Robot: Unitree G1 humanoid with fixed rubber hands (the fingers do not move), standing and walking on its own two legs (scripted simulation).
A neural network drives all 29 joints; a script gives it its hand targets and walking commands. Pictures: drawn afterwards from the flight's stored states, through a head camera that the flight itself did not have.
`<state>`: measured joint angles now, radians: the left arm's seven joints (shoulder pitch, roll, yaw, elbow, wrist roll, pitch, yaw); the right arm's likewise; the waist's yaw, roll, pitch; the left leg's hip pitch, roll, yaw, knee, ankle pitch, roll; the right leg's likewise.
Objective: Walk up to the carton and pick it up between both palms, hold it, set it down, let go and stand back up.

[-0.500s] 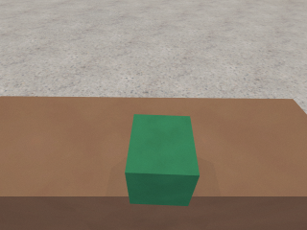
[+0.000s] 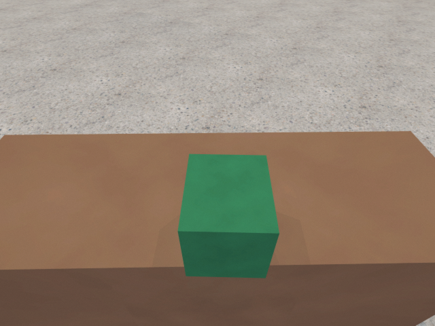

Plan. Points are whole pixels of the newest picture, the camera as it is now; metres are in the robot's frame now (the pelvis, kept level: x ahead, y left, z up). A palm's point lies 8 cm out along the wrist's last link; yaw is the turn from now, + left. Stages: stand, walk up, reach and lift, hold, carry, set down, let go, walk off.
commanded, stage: stand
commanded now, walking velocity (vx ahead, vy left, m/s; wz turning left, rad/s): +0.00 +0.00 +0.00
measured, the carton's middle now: (226, 214) +0.39 -0.02 -0.03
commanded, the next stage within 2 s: none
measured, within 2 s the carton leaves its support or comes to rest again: neither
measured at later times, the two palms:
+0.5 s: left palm out of the picture +0.06 +0.28 -0.11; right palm out of the picture +0.05 -0.30 -0.12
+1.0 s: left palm out of the picture +0.08 +0.27 -0.11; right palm out of the picture +0.06 -0.31 -0.12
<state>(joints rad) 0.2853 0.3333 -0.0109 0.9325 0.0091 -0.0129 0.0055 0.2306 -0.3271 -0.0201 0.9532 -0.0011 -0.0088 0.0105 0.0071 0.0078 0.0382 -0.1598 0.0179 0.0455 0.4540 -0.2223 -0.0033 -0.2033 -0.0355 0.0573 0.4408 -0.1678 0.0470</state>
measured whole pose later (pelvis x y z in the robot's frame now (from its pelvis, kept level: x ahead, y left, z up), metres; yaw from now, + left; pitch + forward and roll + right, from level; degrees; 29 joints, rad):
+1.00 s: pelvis +0.02 -0.02 +0.00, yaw -1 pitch -3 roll +0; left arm 0.21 0.33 0.00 1.01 0.00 -0.01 0.01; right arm 0.21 -0.34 -0.02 1.02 0.00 -0.01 0.00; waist 0.00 0.01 0.05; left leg -0.12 0.05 0.04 0.39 -0.21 -0.04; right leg -0.18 0.00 0.06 0.40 -0.16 0.02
